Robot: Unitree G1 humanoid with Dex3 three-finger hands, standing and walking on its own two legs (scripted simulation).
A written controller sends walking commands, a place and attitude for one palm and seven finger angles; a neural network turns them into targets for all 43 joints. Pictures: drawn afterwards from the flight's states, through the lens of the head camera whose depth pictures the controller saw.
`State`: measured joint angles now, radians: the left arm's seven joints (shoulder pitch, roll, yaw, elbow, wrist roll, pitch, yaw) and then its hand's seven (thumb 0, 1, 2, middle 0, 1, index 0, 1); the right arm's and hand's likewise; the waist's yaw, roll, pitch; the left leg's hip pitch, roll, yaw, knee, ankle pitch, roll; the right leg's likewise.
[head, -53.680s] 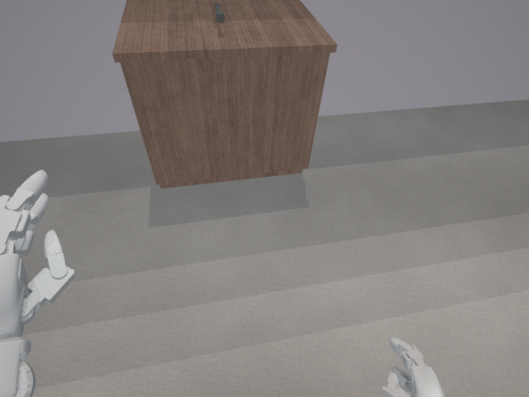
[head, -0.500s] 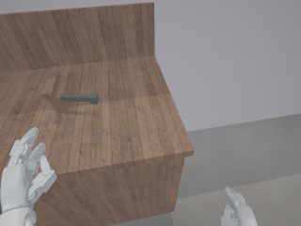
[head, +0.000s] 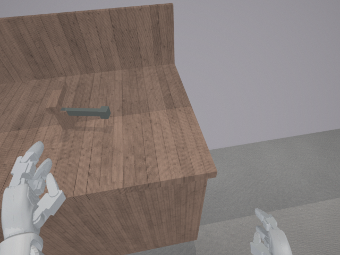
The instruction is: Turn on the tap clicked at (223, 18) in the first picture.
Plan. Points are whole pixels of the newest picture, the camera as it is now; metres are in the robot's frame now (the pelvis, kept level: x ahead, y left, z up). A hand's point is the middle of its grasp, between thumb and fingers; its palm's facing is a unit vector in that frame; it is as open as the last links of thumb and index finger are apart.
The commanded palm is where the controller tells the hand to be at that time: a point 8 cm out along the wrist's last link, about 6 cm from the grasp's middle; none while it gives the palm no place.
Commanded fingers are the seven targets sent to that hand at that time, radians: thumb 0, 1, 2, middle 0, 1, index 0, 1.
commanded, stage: reach beside the lever's end, fingers flat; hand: left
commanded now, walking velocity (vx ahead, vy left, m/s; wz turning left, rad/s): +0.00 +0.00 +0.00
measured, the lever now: (104, 112) +0.49 +0.27 +0.07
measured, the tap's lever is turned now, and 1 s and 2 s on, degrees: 76 76 76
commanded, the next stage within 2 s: none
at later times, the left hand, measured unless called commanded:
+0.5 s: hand (53, 181) +0.21 +0.27 +0.12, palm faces +0.50 -0.85 -0.15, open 7.4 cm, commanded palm +0.17 +0.32 +0.12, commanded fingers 0.00 0.90 0.90 -0.20 -0.29 -0.20 -0.29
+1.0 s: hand (42, 162) +0.26 +0.33 +0.10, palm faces +0.53 -0.84 -0.12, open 7.5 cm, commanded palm +0.23 +0.37 +0.10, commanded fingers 0.00 0.90 0.90 -0.17 -0.23 -0.17 -0.23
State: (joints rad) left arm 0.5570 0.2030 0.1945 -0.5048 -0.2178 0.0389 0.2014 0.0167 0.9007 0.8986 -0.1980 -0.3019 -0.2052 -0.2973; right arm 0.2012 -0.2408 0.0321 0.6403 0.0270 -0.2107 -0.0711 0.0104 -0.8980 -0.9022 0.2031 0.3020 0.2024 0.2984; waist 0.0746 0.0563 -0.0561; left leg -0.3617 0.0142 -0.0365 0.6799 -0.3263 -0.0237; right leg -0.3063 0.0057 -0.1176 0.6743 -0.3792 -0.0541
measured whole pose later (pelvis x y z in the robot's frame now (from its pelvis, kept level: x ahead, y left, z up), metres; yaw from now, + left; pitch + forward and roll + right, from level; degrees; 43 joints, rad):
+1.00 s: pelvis +0.00 +0.01 +0.00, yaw -1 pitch +3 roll +0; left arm 0.09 0.34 0.46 0.15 -0.26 -0.08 0.05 0.02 0.90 0.90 -0.18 -0.25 -0.19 -0.25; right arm 0.19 -0.25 0.01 0.73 0.04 -0.18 -0.10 0.01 -0.90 -0.90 0.20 0.30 0.20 0.30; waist 0.03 0.04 -0.03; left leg -0.40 0.01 -0.02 0.65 -0.30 -0.01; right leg -0.35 0.00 -0.10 0.63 -0.34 -0.04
